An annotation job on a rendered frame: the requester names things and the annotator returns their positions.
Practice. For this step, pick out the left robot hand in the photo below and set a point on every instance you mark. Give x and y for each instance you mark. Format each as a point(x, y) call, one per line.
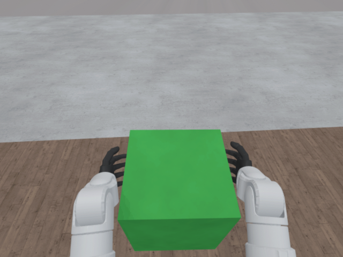
point(109, 160)

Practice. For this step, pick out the right robot hand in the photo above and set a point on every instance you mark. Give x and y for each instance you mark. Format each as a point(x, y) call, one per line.
point(241, 156)

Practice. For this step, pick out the carton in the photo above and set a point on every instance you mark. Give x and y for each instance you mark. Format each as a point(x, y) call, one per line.
point(177, 191)

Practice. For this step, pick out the left robot forearm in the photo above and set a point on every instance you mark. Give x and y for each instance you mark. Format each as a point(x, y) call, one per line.
point(93, 217)

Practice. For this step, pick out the right robot forearm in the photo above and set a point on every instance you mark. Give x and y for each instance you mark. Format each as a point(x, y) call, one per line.
point(264, 207)

